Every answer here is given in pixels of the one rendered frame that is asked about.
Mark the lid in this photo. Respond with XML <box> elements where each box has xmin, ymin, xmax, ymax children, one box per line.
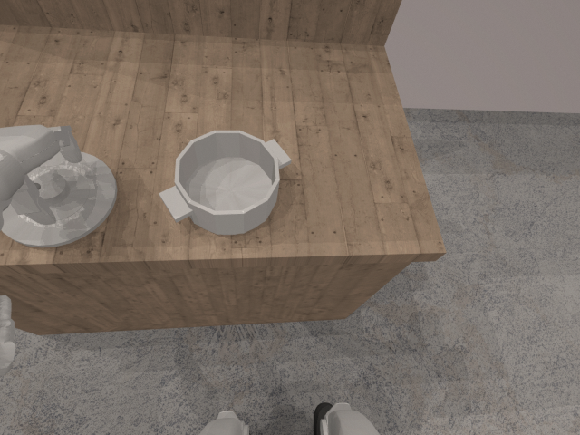
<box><xmin>1</xmin><ymin>151</ymin><xmax>117</xmax><ymax>247</ymax></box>

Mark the table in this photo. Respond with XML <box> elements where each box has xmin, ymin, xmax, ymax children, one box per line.
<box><xmin>0</xmin><ymin>0</ymin><xmax>447</xmax><ymax>335</ymax></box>

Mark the knob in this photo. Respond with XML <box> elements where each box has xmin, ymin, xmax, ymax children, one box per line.
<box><xmin>34</xmin><ymin>173</ymin><xmax>71</xmax><ymax>205</ymax></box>

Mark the pot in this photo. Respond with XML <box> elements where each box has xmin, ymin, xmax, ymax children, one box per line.
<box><xmin>159</xmin><ymin>130</ymin><xmax>292</xmax><ymax>235</ymax></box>

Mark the left robot hand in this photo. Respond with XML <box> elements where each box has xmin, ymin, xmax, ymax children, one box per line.
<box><xmin>0</xmin><ymin>125</ymin><xmax>82</xmax><ymax>225</ymax></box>

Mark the robot right thigh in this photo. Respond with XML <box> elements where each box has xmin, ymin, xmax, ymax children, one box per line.
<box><xmin>320</xmin><ymin>410</ymin><xmax>380</xmax><ymax>435</ymax></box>

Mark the left robot forearm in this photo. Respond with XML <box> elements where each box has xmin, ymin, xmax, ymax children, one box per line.
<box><xmin>0</xmin><ymin>150</ymin><xmax>24</xmax><ymax>231</ymax></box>

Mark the left robot shin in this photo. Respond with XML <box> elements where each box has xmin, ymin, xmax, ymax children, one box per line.
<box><xmin>217</xmin><ymin>411</ymin><xmax>241</xmax><ymax>422</ymax></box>

